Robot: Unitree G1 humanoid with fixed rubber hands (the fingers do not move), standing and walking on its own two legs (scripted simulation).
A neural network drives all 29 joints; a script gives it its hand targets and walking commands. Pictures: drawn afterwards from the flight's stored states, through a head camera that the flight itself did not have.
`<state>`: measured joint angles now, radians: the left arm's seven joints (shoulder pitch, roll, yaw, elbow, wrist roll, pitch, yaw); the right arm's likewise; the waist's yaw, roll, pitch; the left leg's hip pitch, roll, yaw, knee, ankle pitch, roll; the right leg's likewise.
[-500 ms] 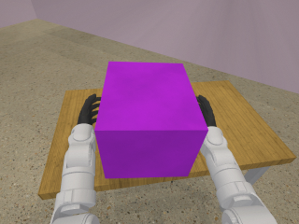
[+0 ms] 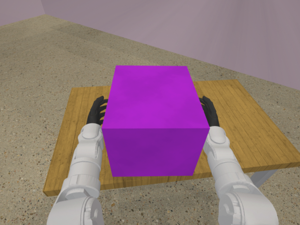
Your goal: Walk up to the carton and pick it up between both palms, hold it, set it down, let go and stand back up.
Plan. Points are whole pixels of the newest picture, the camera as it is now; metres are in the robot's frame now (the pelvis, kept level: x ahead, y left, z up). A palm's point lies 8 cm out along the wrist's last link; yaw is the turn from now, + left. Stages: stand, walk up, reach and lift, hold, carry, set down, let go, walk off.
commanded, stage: set down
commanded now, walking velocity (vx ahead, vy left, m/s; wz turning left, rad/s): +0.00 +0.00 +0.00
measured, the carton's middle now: (152, 117) +0.44 +0.02 +0.07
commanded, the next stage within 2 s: none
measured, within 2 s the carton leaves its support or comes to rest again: rests again in 1.74 s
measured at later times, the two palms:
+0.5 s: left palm (99, 123) +0.41 +0.18 +0.07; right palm (206, 123) +0.42 -0.15 +0.07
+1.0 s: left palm (105, 123) +0.43 +0.17 +0.04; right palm (205, 124) +0.44 -0.16 +0.04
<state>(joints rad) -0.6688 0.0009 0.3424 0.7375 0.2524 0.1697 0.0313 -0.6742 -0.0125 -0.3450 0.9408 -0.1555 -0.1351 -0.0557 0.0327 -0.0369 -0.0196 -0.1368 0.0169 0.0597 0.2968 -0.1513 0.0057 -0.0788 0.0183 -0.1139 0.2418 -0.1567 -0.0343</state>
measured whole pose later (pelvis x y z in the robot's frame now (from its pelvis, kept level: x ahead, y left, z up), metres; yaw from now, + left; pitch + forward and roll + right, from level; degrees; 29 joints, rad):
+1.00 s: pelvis +0.02 +0.00 -0.01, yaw -1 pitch +13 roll +0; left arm -0.80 0.03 0.43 1.05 0.23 -0.09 0.05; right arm -0.77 -0.01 -0.53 1.06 -0.33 -0.26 -0.03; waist 0.06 0.00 -0.10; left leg -0.40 0.03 0.08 0.35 -0.18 0.00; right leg -0.35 0.03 -0.09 0.31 -0.19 -0.04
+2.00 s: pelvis +0.02 +0.01 -0.01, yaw -2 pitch +15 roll +0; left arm -0.82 0.00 0.53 1.08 0.31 -0.24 0.03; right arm -0.79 0.01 -0.64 1.05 -0.42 -0.34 0.01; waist 0.05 -0.01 -0.09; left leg -0.46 0.02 0.09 0.36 -0.17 0.02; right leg -0.42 0.01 -0.08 0.33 -0.18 -0.03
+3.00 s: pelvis +0.01 +0.01 -0.01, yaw -2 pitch +17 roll +0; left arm -0.82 0.00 0.58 1.07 0.38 -0.25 0.03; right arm -0.79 0.03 -0.68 1.00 -0.45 -0.31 0.04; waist 0.04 -0.03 -0.10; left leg -0.51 0.02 0.10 0.38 -0.17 0.02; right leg -0.48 0.01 -0.08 0.35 -0.17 -0.03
